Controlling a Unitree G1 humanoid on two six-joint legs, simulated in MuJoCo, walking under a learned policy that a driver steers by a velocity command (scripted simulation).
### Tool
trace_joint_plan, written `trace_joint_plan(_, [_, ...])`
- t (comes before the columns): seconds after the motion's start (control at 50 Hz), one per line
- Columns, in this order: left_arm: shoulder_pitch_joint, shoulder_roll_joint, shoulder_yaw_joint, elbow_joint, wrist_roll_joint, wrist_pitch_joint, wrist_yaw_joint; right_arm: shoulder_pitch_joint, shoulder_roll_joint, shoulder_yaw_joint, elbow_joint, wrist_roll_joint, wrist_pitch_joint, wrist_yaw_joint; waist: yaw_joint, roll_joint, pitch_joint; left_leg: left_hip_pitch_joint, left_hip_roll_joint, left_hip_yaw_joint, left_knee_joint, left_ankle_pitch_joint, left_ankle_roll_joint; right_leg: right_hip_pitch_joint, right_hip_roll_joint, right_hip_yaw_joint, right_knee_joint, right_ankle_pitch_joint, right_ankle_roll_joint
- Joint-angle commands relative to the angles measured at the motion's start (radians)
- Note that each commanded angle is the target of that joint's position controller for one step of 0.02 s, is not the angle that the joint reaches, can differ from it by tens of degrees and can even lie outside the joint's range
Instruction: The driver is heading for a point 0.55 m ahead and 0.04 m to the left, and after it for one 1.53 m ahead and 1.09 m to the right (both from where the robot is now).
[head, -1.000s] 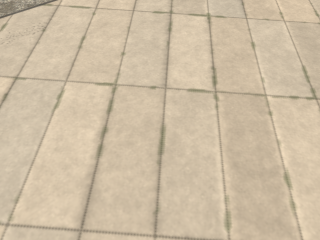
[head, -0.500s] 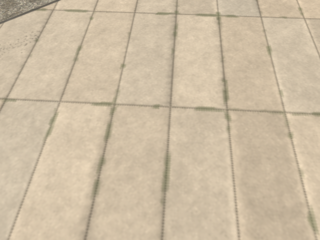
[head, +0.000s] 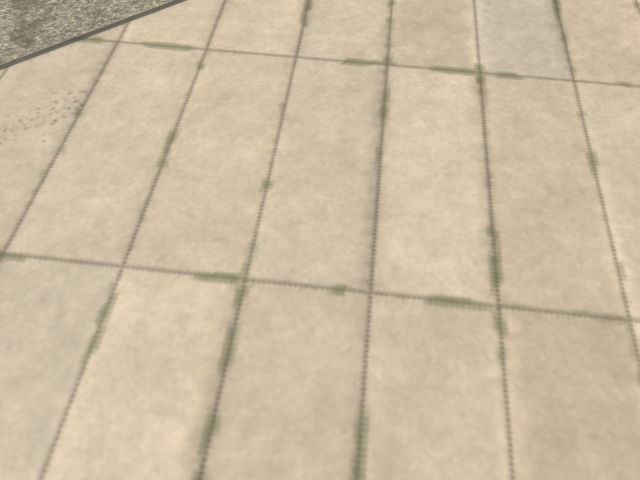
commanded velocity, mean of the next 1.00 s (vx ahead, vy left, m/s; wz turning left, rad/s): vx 0.29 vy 0.00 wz -0.12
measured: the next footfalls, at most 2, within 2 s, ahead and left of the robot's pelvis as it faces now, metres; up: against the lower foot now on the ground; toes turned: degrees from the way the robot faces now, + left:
right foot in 0.48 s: +0.43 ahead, -0.10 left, +0.00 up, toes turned -4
left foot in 1.02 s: +0.39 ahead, +0.09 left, +0.00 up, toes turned -10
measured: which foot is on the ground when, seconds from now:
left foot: down 0.00-0.50, up 0.52-1.00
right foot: up 0.00-0.46, down 0.48-1.00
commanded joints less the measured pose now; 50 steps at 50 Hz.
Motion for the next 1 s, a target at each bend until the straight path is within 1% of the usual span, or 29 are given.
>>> trace_joint_plan(0.02, [-0.043, 0.106, 0.026, -0.094, 0.006, -0.016, -0.007, 0.238, -0.140, -0.041, 0.045, 0.023, 0.007, 0.001, -0.092, 0.050, -0.121, 0.475, 0.367, -0.534, -0.338, -0.125, 0.182, -0.525, -0.059, 0.083, 0.388, 0.094, -0.026])
trace_joint_plan(0.04, [-0.066, 0.084, 0.026, -0.096, 0.010, -0.013, -0.010, 0.203, -0.098, -0.028, 0.048, 0.019, 0.000, 0.001, -0.057, 0.031, -0.064, 0.372, 0.315, -0.437, -0.371, -0.056, 0.139, -0.484, -0.091, 0.078, 0.322, 0.141, -0.024])
trace_joint_plan(0.06, [-0.060, 0.073, 0.027, -0.096, 0.028, 0.000, -0.014, 0.208, -0.065, -0.017, 0.064, 0.022, -0.007, -0.004, -0.029, 0.050, -0.042, 0.303, 0.276, -0.366, -0.387, 0.015, 0.111, -0.439, -0.110, 0.076, 0.271, 0.159, -0.014])
trace_joint_plan(0.08, [-0.037, 0.051, 0.024, -0.087, 0.035, 0.014, -0.021, 0.225, -0.050, -0.010, 0.078, 0.021, -0.013, -0.008, -0.011, 0.059, -0.043, 0.271, 0.250, -0.315, -0.399, 0.061, 0.097, -0.401, -0.115, 0.070, 0.245, 0.170, -0.004])
trace_joint_plan(0.12, [-0.054, 0.044, 0.025, -0.099, 0.038, 0.031, -0.030, 0.284, -0.075, -0.012, 0.102, 0.024, -0.026, -0.012, 0.001, 0.063, -0.040, 0.262, 0.233, -0.265, -0.410, 0.169, 0.101, -0.411, -0.116, 0.048, 0.212, 0.191, 0.012])
trace_joint_plan(0.16, [-0.136, 0.052, 0.026, -0.131, 0.037, 0.042, -0.035, 0.320, -0.103, -0.015, 0.112, 0.025, -0.030, -0.012, -0.004, 0.066, -0.014, 0.266, 0.221, -0.229, -0.437, 0.183, 0.103, -0.478, -0.131, 0.030, 0.154, 0.254, 0.030])
trace_joint_plan(0.22, [-0.282, 0.065, 0.023, -0.183, 0.030, 0.045, -0.039, 0.376, -0.097, -0.007, 0.122, 0.025, -0.027, -0.011, -0.034, 0.069, 0.020, 0.300, 0.201, -0.194, -0.458, 0.230, 0.095, -0.552, -0.140, 0.004, 0.011, 0.357, 0.051])
trace_joint_plan(0.26, [-0.361, 0.056, 0.016, -0.210, 0.023, 0.042, -0.040, 0.407, -0.096, -0.003, 0.127, 0.025, -0.026, -0.011, -0.053, 0.072, 0.028, 0.321, 0.188, -0.168, -0.456, 0.277, 0.085, -0.539, -0.127, -0.016, -0.109, 0.411, 0.055])
trace_joint_plan(0.36, [-0.496, 0.060, 0.007, -0.257, 0.017, 0.034, -0.038, 0.496, -0.107, -0.002, 0.157, 0.018, -0.024, -0.021, -0.095, 0.085, 0.041, 0.468, 0.221, -0.151, -0.424, 0.368, 0.090, -0.532, -0.090, -0.047, -0.283, 0.430, 0.028])
trace_joint_plan(0.42, [-0.448, 0.058, 0.007, -0.246, 0.021, 0.015, -0.028, 0.477, -0.106, -0.001, 0.167, 0.009, -0.017, -0.033, -0.063, 0.088, 0.028, 0.510, 0.224, -0.113, -0.288, 0.701, 0.063, -0.420, -0.039, -0.066, -0.358, 0.359, -0.008])
trace_joint_plan(0.44, [-0.369, 0.071, 0.014, -0.218, 0.024, 0.006, -0.020, 0.463, -0.116, -0.003, 0.168, 0.009, -0.018, -0.037, -0.034, 0.100, -0.011, 0.512, 0.217, -0.111, -0.205, 0.822, 0.046, -0.325, -0.006, -0.069, -0.379, 0.344, -0.023])
trace_joint_plan(0.46, [-0.235, 0.088, 0.024, -0.168, 0.027, -0.006, -0.013, 0.443, -0.124, -0.004, 0.167, 0.014, -0.015, -0.038, 0.020, 0.089, -0.072, 0.506, 0.190, -0.100, -0.063, 0.847, 0.025, -0.189, 0.023, -0.075, -0.450, 0.398, -0.041])
trace_joint_plan(0.48, [-0.105, 0.122, 0.035, -0.126, 0.044, -0.022, -0.004, 0.437, -0.120, -0.001, 0.162, 0.030, -0.016, -0.039, 0.070, 0.066, -0.145, 0.400, 0.150, -0.078, 0.115, 0.689, -0.001, 0.018, -0.034, -0.037, -0.494, 0.597, -0.062])
trace_joint_plan(0.5, [0.032, 0.215, 0.055, -0.104, 0.069, -0.030, 0.002, 0.476, -0.073, 0.011, 0.133, 0.049, -0.016, -0.041, 0.081, -0.067, -0.296, 0.180, 0.072, -0.033, 0.427, 0.164, -0.031, 0.306, -0.302, 0.192, -0.384, 1.081, -0.125])
trace_joint_plan(0.52, [0.025, 0.243, 0.064, -0.105, 0.026, -0.013, -0.008, 0.637, -0.029, 0.012, 0.166, 0.098, -0.004, -0.042, 0.028, -0.223, -0.489, -0.003, -0.075, -0.079, 0.747, -0.500, -0.058, 0.488, -0.513, 0.493, -0.417, 1.369, -0.314])
trace_joint_plan(0.54, [-0.058, 0.202, 0.057, -0.135, -0.007, 0.001, -0.013, 0.565, -0.097, -0.007, 0.172, 0.059, 0.010, -0.046, 0.014, -0.048, -0.422, -0.022, -0.022, -0.179, 0.764, -0.422, -0.058, 0.343, -0.447, 0.413, -0.470, 1.267, -0.294])
trace_joint_plan(0.56, [-0.166, 0.138, 0.036, -0.145, -0.007, 0.003, -0.010, 0.454, -0.071, -0.004, 0.142, 0.037, 0.013, -0.041, -0.006, -0.047, -0.263, -0.067, 0.008, -0.173, 0.729, -0.367, -0.064, 0.200, -0.401, 0.315, -0.523, 1.136, -0.261])
trace_joint_plan(0.58, [-0.206, 0.082, 0.018, -0.141, -0.001, 0.003, -0.005, 0.410, -0.053, -0.003, 0.135, 0.020, 0.018, -0.037, -0.030, -0.018, -0.153, -0.053, 0.041, -0.166, 0.657, -0.324, -0.070, 0.064, -0.350, 0.238, -0.581, 1.055, -0.215])
trace_joint_plan(0.6, [-0.216, 0.059, 0.008, -0.133, -0.002, 0.002, 0.004, 0.387, -0.052, -0.008, 0.128, 0.005, 0.032, -0.032, -0.051, -0.028, -0.109, -0.017, 0.062, -0.168, 0.584, -0.294, -0.076, -0.021, -0.307, 0.182, -0.617, 0.994, -0.181])
trace_joint_plan(0.62, [-0.214, 0.048, 0.001, -0.122, 0.002, 0.001, 0.009, 0.418, -0.033, -0.005, 0.143, -0.004, 0.049, -0.028, -0.074, -0.033, -0.104, 0.060, 0.061, -0.158, 0.540, -0.269, -0.081, -0.092, -0.281, 0.138, -0.632, 0.986, -0.158])
trace_joint_plan(0.64, [-0.203, 0.050, -0.003, -0.114, 0.007, -0.003, 0.008, 0.432, -0.016, -0.002, 0.151, -0.005, 0.061, -0.026, -0.087, -0.032, -0.119, 0.115, 0.054, -0.141, 0.500, -0.248, -0.086, -0.129, -0.259, 0.119, -0.634, 1.016, -0.155])
trace_joint_plan(0.66, [-0.205, 0.072, -0.001, -0.112, 0.010, -0.006, 0.007, 0.434, -0.004, 0.001, 0.151, -0.001, 0.071, -0.027, -0.101, -0.042, -0.128, 0.138, 0.048, -0.125, 0.458, -0.238, -0.092, -0.150, -0.242, 0.104, -0.632, 1.037, -0.158])
trace_joint_plan(0.7, [-0.217, 0.126, 0.011, -0.124, 0.015, -0.005, 0.002, 0.380, -0.019, 0.001, 0.127, 0.003, 0.084, -0.039, -0.103, -0.062, -0.132, 0.115, 0.041, -0.108, 0.375, -0.226, -0.099, -0.153, -0.229, 0.113, -0.631, 0.984, -0.166])
trace_joint_plan(0.76, [-0.177, 0.162, 0.028, -0.133, 0.018, 0.023, 0.000, 0.288, -0.059, -0.006, 0.092, 0.009, 0.100, -0.055, -0.069, -0.080, -0.131, 0.062, 0.043, -0.107, 0.309, -0.213, -0.102, -0.149, -0.231, 0.186, -0.659, 0.662, -0.176])
trace_joint_plan(0.84, [-0.141, 0.163, 0.046, -0.144, 0.023, 0.065, 0.005, 0.186, -0.074, -0.011, 0.047, 0.018, 0.103, -0.062, -0.031, -0.086, -0.089, 0.006, 0.036, -0.119, 0.264, -0.226, -0.107, -0.163, -0.229, 0.298, -0.699, 0.275, -0.185])
trace_joint_plan(0.88, [-0.136, 0.170, 0.055, -0.151, 0.025, 0.078, 0.007, 0.165, -0.073, -0.010, 0.031, 0.025, 0.099, -0.068, -0.020, -0.086, -0.082, 0.004, 0.025, -0.124, 0.231, -0.249, -0.109, -0.154, -0.231, 0.339, -0.689, 0.252, -0.190])
trace_joint_plan(0.94, [-0.149, 0.183, 0.068, -0.163, 0.024, 0.093, 0.009, 0.181, -0.073, -0.009, 0.016, 0.038, 0.090, -0.079, -0.019, -0.092, -0.097, 0.049, 0.001, -0.127, 0.137, -0.278, -0.101, -0.131, -0.230, 0.392, -0.654, 0.333, -0.182])
trace_joint_plan(0.98, [-0.193, 0.186, 0.074, -0.179, 0.016, 0.104, 0.009, 0.245, -0.065, -0.008, 0.023, 0.044, 0.083, -0.085, -0.053, -0.088, -0.106, 0.162, -0.019, -0.115, -0.030, -0.221, -0.087, -0.167, -0.202, 0.396, -0.615, 0.373, -0.143])
trace_joint_plan(1.0, [-0.215, 0.179, 0.073, -0.191, 0.007, 0.109, 0.009, 0.293, -0.072, -0.009, 0.028, 0.041, 0.076, -0.088, -0.079, -0.073, -0.107, 0.261, -0.006, -0.125, -0.176, -0.155, -0.075, -0.230, -0.164, 0.378, -0.583, 0.331, -0.098])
